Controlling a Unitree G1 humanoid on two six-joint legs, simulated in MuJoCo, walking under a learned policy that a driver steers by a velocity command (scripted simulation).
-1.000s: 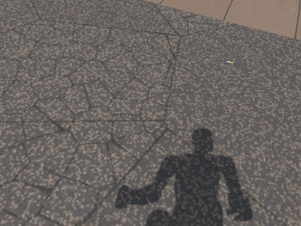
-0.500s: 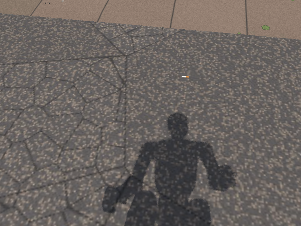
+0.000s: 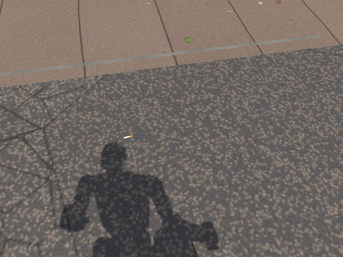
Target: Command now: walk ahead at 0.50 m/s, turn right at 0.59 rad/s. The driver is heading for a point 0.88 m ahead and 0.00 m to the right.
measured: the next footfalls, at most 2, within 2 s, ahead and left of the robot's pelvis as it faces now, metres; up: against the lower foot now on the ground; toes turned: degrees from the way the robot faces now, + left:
right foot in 0.26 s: +0.29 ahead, -0.16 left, +0.00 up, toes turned -12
left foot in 0.76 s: +0.65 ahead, -0.04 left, +0.00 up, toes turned -13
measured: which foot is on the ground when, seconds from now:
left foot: down 0.00-0.24, up 0.26-0.74, down 0.76-1.00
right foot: up 0.00-0.24, down 0.26-0.78, up 0.80-1.00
